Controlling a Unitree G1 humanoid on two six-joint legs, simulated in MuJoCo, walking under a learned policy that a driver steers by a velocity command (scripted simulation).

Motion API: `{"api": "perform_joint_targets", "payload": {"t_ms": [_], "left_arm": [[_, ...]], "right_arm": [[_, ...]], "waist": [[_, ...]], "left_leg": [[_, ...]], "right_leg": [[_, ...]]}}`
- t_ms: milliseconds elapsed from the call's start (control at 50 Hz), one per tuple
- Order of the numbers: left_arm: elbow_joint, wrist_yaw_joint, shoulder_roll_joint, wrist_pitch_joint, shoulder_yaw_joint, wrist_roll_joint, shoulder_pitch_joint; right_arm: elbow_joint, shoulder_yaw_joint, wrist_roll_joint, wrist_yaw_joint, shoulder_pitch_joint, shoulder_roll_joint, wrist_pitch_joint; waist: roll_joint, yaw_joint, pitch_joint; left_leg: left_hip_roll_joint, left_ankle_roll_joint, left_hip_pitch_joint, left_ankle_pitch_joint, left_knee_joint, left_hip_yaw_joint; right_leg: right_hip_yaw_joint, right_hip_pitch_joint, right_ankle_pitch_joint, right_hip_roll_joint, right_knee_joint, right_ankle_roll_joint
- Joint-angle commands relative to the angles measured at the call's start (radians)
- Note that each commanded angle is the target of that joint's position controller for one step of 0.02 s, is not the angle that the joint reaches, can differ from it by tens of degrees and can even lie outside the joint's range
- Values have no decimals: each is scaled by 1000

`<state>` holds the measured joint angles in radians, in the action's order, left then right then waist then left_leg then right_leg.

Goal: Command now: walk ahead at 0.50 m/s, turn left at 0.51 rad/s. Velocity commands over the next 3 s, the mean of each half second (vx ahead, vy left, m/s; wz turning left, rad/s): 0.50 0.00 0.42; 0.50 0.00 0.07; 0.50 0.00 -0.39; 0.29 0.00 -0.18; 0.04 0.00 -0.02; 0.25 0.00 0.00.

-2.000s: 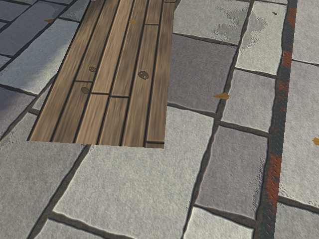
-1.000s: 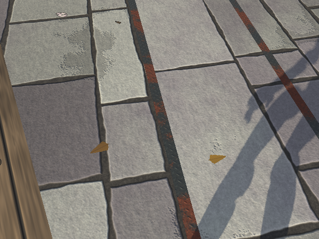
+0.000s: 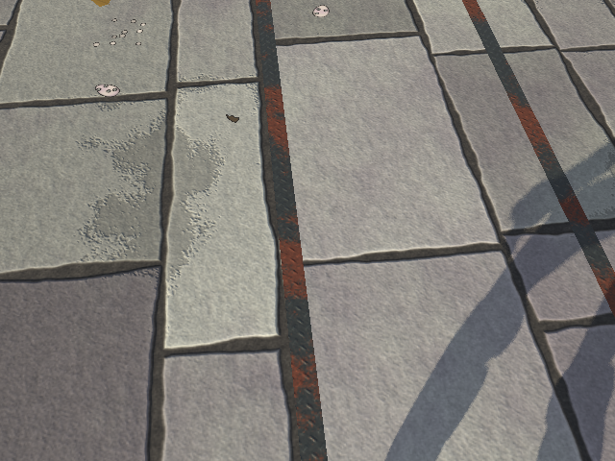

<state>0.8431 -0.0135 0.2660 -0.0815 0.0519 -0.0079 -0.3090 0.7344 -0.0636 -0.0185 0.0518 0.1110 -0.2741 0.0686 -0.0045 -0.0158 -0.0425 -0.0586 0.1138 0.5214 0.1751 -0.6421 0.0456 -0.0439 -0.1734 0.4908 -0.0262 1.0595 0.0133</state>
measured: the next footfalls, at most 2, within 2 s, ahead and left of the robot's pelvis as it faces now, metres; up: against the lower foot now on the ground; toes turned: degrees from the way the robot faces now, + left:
right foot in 0.42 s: +0.43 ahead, -0.10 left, +0.00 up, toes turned +14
left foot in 0.94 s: +0.64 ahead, +0.21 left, +0.00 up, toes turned +15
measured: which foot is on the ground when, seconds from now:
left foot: down 0.00-0.44, up 0.46-0.92, down 0.94-1.00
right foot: up 0.00-0.40, down 0.42-0.96, up 0.98-1.00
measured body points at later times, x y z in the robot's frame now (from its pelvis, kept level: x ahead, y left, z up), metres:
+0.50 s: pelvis +0.29 -0.02 +0.01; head +0.32 -0.02 +0.46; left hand +0.43 +0.26 -0.06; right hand +0.40 -0.28 -0.11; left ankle +0.12 +0.07 -0.65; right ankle +0.39 -0.11 -0.72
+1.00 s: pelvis +0.54 +0.08 +0.01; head +0.57 +0.10 +0.46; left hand +0.47 +0.35 -0.12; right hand +0.81 -0.10 -0.06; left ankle +0.60 +0.19 -0.71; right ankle +0.42 -0.10 -0.66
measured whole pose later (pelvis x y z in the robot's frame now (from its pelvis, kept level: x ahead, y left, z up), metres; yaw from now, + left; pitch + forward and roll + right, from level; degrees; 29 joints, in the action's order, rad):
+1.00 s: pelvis +0.54 +0.08 +0.01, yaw +13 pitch +3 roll -1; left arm 0.86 0.00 0.29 -0.07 0.05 -0.02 -0.39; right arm 0.65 -0.04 0.00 0.03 0.06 -0.25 0.09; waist 0.01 -0.06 -0.02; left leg 0.00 0.05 0.46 0.15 -0.57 0.03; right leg 0.05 -0.21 0.47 0.00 0.90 -0.01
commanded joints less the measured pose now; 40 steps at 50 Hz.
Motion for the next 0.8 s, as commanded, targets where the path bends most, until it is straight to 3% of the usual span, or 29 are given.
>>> {"api": "perform_joint_targets", "payload": {"t_ms": [20,40,60,100,140,200,240,320,380,400,420,440,460,480,500,520,540,560,620,700,800], "left_arm": [[-158,16,129,-85,10,-28,95],[-156,7,128,-83,16,-2,115],[-158,3,140,-71,26,12,100],[-165,2,121,-44,28,22,69],[-180,-1,95,-28,21,27,94],[-212,-1,66,-25,8,28,212],[-223,7,54,-31,2,19,276],[-246,32,80,-50,7,7,354],[-249,39,113,-62,21,6,322],[-232,35,124,-65,31,9,255],[-208,30,156,-69,46,18,144],[-193,25,219,-69,62,29,-19],[-138,33,277,-55,84,21,-124],[-136,38,184,-51,62,-7,-135],[-145,34,135,-45,46,-7,-73],[-157,33,122,-37,35,6,-12],[-156,35,105,-33,28,11,22],[-156,35,93,-35,22,18,40],[-136,36,107,-40,24,6,32],[-104,25,153,-28,35,-3,-1],[-54,24,172,-11,35,-15,-84]], "right_arm": [[-18,-51,-1,-19,242,-160,9],[-36,-41,-1,-19,170,-128,8],[-55,-31,9,-22,131,-104,8],[-72,-33,9,-28,112,-111,8],[-69,-41,6,-39,133,-138,11],[-60,-46,-4,-56,173,-157,2],[-52,-43,-6,-62,201,-152,-5],[-22,-36,-6,-62,272,-140,-10],[-17,-39,1,-63,264,-150,-16],[-22,-36,2,-63,245,-146,-19],[-32,-26,6,-60,230,-118,-17],[-54,-8,23,-60,243,-79,-13],[-48,11,-6,-58,390,-20,1],[-37,0,-17,-57,348,-104,7],[-61,-13,-17,-55,220,-150,8],[-80,-9,-3,-55,151,-137,9],[-91,-10,12,-52,123,-121,12],[-90,-11,14,-49,135,-107,11],[-85,-2,12,-47,152,-62,2],[-114,15,17,-45,29,-29,8],[-148,15,2,-27,-113,-35,19]], "waist": [[-34,111,237],[21,66,160],[7,27,136],[-15,-6,111],[-18,-7,86],[-47,34,62],[-74,66,66],[-92,108,55],[-120,77,51],[-125,36,72],[-109,-18,152],[6,-74,297],[327,-36,400],[231,-67,326],[125,-82,177],[49,-59,105],[36,-35,54],[64,-7,51],[98,13,57],[75,-20,41],[81,-74,11]], "left_leg": [[321,235,-737,-22,328,-615],[280,208,-575,-127,342,-518],[253,201,-468,-206,366,-460],[223,206,-363,-277,404,-412],[201,201,-289,-339,417,-352],[143,149,-246,-291,405,-289],[124,119,-249,-224,387,-276],[187,105,-357,-148,331,-352],[231,84,-447,-216,261,-414],[210,68,-452,-321,203,-403],[157,41,-419,-410,65,-364],[86,0,-262,-239,-213,-290],[-56,-74,104,307,-541,-191],[-5,-73,250,387,-653,-245],[39,-70,295,295,-676,-226],[83,-72,270,218,-640,-180],[114,-77,246,168,-574,-165],[141,-80,191,138,-527,-158],[154,-101,145,109,-413,-114],[158,-121,135,-81,-163,-86],[117,-115,67,-216,43,-59]], "right_leg": [[158,-641,-84,-22,300,-38],[143,-583,-125,-54,209,-31],[146,-507,-152,-78,157,-24],[132,-451,-173,-86,76,1],[107,-445,-228,-78,-24,30],[90,-421,-431,-40,-259,50],[82,-372,-548,-7,-407,49],[91,-357,-576,7,-527,19],[83,-320,-451,15,-578,-32],[61,-230,-446,31,-620,-57],[87,-52,-475,-3,-615,-99],[266,229,-509,-168,-577,-182],[701,538,-292,-359,-667,-350],[812,511,-42,-367,-748,-328],[674,381,-34,-326,-768,-280],[560,251,-138,-284,-787,-258],[490,156,-239,-248,-813,-255],[430,97,-312,-214,-834,-243],[316,37,-468,-181,-876,-254],[211,32,-551,-163,-906,-241],[171,73,-520,-171,-880,-213]]}}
